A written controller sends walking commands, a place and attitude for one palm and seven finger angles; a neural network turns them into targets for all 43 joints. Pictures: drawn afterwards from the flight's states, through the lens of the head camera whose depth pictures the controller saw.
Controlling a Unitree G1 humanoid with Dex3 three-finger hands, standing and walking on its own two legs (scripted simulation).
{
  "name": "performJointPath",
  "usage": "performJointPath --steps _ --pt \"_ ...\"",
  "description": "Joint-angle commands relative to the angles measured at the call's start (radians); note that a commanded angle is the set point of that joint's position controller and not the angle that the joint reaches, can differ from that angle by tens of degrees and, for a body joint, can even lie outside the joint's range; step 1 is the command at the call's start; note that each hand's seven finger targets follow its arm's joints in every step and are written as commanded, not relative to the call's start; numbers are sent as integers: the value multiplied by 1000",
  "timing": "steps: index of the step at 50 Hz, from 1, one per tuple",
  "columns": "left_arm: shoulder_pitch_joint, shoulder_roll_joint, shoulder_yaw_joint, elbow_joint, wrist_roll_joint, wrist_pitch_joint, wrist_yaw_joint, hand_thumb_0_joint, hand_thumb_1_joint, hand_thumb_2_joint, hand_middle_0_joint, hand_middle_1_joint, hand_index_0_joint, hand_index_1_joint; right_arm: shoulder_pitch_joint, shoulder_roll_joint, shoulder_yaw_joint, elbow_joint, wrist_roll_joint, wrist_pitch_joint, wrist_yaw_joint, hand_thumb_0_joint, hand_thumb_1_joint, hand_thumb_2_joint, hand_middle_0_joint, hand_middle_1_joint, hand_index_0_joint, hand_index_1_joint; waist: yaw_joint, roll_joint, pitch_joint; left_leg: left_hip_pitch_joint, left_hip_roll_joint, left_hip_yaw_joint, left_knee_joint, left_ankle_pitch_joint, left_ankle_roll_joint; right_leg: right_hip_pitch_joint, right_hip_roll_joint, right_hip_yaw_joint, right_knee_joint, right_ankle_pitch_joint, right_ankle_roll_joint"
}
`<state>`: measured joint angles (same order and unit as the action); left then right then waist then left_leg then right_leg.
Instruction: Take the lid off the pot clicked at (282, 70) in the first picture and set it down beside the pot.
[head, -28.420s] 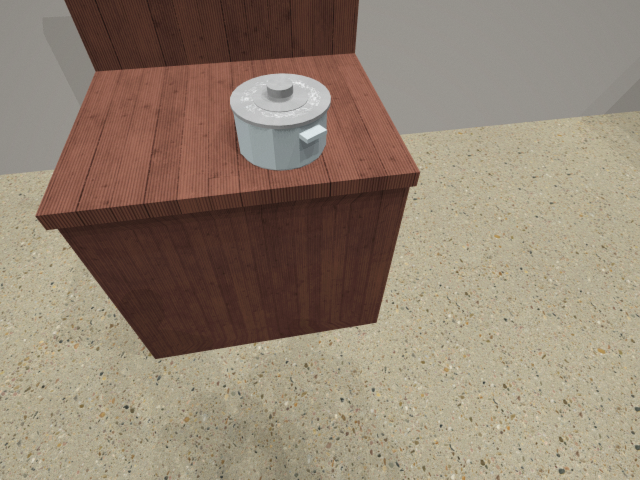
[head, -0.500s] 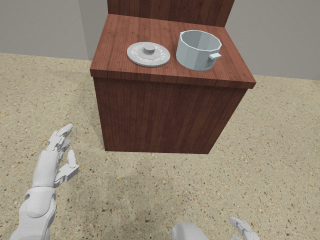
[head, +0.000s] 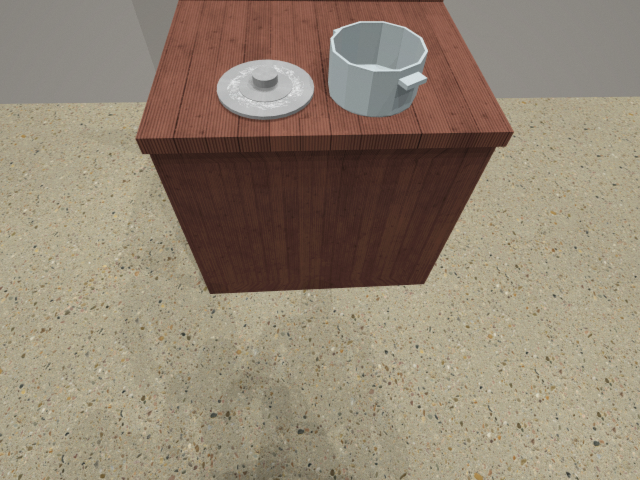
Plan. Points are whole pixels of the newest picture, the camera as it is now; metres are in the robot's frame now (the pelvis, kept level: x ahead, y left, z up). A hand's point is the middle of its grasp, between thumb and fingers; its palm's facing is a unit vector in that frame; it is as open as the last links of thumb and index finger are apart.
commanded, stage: stop stepping back and stand still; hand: left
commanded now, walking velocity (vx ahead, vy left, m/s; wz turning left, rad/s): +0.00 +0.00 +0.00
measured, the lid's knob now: (265, 77) +0.87 +0.10 -0.01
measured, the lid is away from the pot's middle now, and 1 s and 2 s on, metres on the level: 0.24 0.24 0.24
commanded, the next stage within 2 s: let the arm hang, fingers relaxed in 0.28 s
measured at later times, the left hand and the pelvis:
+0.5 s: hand out of the picture +0.08 +0.16 -0.17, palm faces +0.02 -0.98 -0.21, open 7.4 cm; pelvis +0.03 -0.02 +0.00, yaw -1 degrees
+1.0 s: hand out of the picture +0.08 +0.17 -0.17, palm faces +0.03 -0.98 -0.21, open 7.3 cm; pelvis +0.04 -0.01 +0.00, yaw +0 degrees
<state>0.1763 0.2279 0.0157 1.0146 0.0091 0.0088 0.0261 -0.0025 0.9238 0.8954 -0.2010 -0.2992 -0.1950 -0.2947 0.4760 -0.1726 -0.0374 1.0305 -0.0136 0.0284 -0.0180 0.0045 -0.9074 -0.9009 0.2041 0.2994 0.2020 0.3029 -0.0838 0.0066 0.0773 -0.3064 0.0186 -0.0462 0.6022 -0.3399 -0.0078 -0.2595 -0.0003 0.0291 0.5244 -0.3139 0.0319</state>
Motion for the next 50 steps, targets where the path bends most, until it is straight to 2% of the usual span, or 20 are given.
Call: performJointPath --steps 1,2,4,5,7,10,14,17,19,20,26,28,29,35,43,44,48,50 --pt "23 79 17 -21 -10 -20 17 0 900 900 -200 -300 -200 -300 42 -56 -21 -22 2 -27 -8 0 -900 -900 200 300 200 300 29 -39 -68 53 33 7 -86 299 17 115 -100 69 -51 433 -86" --pt "35 73 17 -18 -12 -18 17 0 900 900 -200 -300 -200 -300 23 -67 -23 -17 1 -31 -11 0 -900 -900 200 300 200 300 40 15 -75 84 54 -8 -89 419 24 113 -78 45 -16 448 -74" --pt "53 63 19 -15 -10 -17 18 0 900 900 -200 -300 -200 -300 0 -73 -31 -15 5 -34 -18 0 -900 -900 200 300 200 300 44 37 -79 131 64 -6 -64 553 31 100 -66 32 1 476 -69" --pt "50 63 22 -14 -11 -16 19 0 900 900 -200 -300 -200 -300 -8 -74 -32 -13 5 -34 -20 0 -900 -900 200 300 200 300 44 10 -94 147 70 -4 -62 581 33 112 -66 24 2 486 -66" --pt "51 49 22 -15 -8 -14 20 0 900 900 -200 -300 -200 -300 -45 -79 -38 -17 5 -32 -22 0 -900 -900 200 300 200 300 46 -16 -93 171 70 -2 -66 544 36 99 -62 24 -10 446 -61" --pt "38 40 24 -21 -1 -11 20 0 900 900 -200 -300 -200 -300 -87 -67 -41 -10 3 -25 -20 0 -900 -900 200 300 200 300 41 -61 -42 156 61 4 -83 421 37 70 -64 41 -41 379 -64" --pt "39 48 31 -28 3 -13 15 0 900 900 -200 -300 -200 -300 -126 -75 -41 -21 1 -25 -16 0 -900 -900 200 300 200 300 47 -30 -32 152 51 6 -94 336 40 69 -66 56 -60 318 -67" --pt "47 57 34 -27 0 -17 11 0 900 900 -200 -300 -200 -300 -147 -82 -37 -28 0 -26 -14 0 -900 -900 200 300 200 300 53 -45 -45 151 48 15 -96 307 37 87 -75 68 -77 326 -71" --pt "47 59 34 -27 2 -17 11 0 900 900 -200 -300 -200 -300 -148 -83 -36 -29 1 -27 -14 0 -900 -900 200 300 200 300 51 -24 -23 152 49 12 -102 311 37 74 -71 69 -76 326 -73" --pt "53 63 34 -27 -1 -18 10 0 900 900 -200 -300 -200 -300 -146 -87 -34 -28 1 -28 -15 0 -900 -900 200 300 200 300 52 -1 -41 161 53 10 -102 327 39 84 -73 67 -74 335 -73" --pt "76 65 36 -17 -4 -20 10 0 900 900 -200 -300 -200 -300 -126 -93 -30 -19 3 -31 -19 0 -900 -900 200 300 200 300 58 4 -74 181 60 10 -92 410 41 122 -70 47 -59 398 -73" --pt "81 61 36 -12 -5 -20 12 0 900 900 -200 -300 -200 -300 -116 -92 -28 -14 4 -31 -21 0 -900 -900 200 300 200 300 57 -18 -77 178 59 14 -91 429 39 139 -72 41 -53 435 -74" --pt "81 60 34 -13 -3 -18 13 0 900 900 -200 -300 -200 -300 -117 -85 -30 -10 6 -30 -21 0 -900 -900 200 300 200 300 58 -10 -47 172 59 13 -94 409 39 116 -70 39 -58 413 -74" --pt "83 51 35 -1 -6 -16 13 0 900 900 -200 -300 -200 -300 -84 -77 -26 10 5 -31 -24 0 -900 -900 200 300 200 300 58 21 -41 174 68 0 -118 413 45 117 -61 28 -59 362 -71" --pt "99 41 37 14 -7 -20 17 0 900 900 -200 -300 -200 -300 -63 -60 -25 28 6 -35 -27 0 -900 -900 200 300 200 300 63 -16 -51 162 60 9 -117 415 40 153 -71 29 -67 409 -72" --pt "99 39 36 13 -5 -19 19 0 900 900 -200 -300 -200 -300 -66 -52 -27 29 8 -34 -26 0 -900 -900 200 300 200 300 63 -17 -23 154 57 9 -118 400 39 135 -69 30 -69 400 -72" --pt "95 34 38 13 -8 -19 18 0 900 900 -200 -300 -200 -300 -60 -54 -24 34 5 -35 -28 0 -900 -900 200 300 200 300 64 -3 -32 158 62 3 -131 408 41 142 -66 25 -71 378 -70" --pt "95 32 37 14 -6 -18 18 0 900 900 -200 -300 -200 -300 -60 -48 -26 36 5 -34 -27 0 -900 -900 200 300 200 300 62 2 -11 153 61 0 -136 386 42 124 -67 28 -80 352 -70"
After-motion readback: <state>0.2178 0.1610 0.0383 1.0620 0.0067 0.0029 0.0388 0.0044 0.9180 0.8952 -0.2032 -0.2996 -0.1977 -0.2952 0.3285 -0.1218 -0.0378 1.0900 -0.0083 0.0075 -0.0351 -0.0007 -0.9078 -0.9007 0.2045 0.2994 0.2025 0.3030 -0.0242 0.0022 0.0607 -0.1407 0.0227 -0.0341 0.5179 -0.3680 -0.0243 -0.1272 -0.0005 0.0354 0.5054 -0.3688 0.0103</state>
